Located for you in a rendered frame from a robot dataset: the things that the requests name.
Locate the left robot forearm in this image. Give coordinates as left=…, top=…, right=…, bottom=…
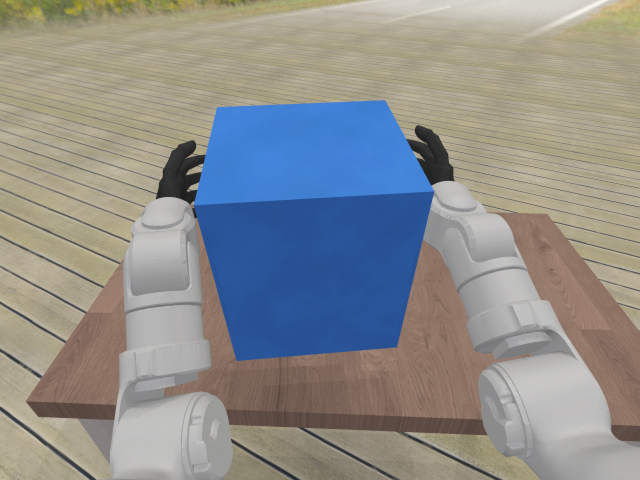
left=110, top=197, right=212, bottom=474

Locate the table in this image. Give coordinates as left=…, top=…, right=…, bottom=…
left=26, top=204, right=640, bottom=464

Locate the right robot forearm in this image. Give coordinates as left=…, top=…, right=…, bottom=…
left=423, top=181, right=611, bottom=429

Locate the carton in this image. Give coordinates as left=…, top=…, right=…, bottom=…
left=194, top=100, right=434, bottom=361

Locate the robot left hand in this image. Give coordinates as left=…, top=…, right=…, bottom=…
left=156, top=140, right=206, bottom=218

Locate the right robot upper arm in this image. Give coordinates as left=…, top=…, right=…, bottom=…
left=478, top=351, right=640, bottom=480

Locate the robot right hand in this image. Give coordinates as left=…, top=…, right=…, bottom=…
left=406, top=125, right=454, bottom=186

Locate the left robot upper arm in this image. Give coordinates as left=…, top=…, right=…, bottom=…
left=98, top=391, right=233, bottom=480

